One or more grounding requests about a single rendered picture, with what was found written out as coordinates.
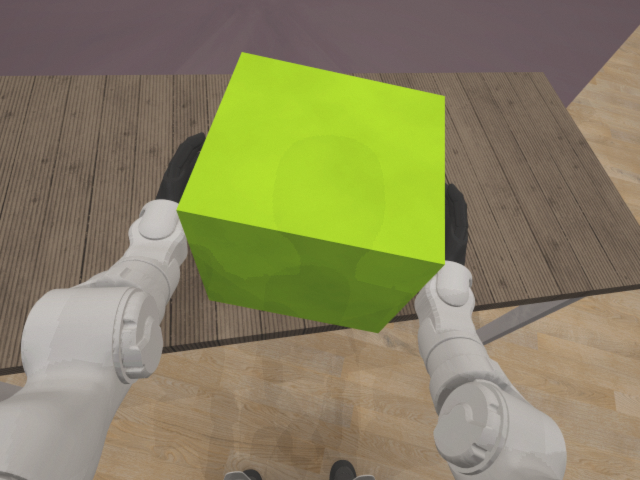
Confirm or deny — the table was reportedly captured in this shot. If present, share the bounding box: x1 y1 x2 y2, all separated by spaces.
0 72 640 402

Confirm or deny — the left robot upper arm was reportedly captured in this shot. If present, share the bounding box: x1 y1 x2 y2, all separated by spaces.
0 287 163 480

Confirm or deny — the robot right forearm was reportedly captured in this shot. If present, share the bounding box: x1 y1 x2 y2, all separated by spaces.
414 261 535 416

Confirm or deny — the right robot foot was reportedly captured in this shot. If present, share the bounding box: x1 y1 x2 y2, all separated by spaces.
329 460 357 480

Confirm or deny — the left robot hand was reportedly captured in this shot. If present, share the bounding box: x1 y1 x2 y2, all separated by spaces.
155 132 206 203

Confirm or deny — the right robot hand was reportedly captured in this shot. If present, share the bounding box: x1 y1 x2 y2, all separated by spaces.
445 183 468 266

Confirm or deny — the robot left forearm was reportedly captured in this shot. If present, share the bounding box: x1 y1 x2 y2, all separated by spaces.
21 199 188 376

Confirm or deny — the right robot upper arm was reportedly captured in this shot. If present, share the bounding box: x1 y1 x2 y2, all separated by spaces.
433 382 567 480

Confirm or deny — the carton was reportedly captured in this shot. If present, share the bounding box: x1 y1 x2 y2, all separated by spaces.
176 52 445 333

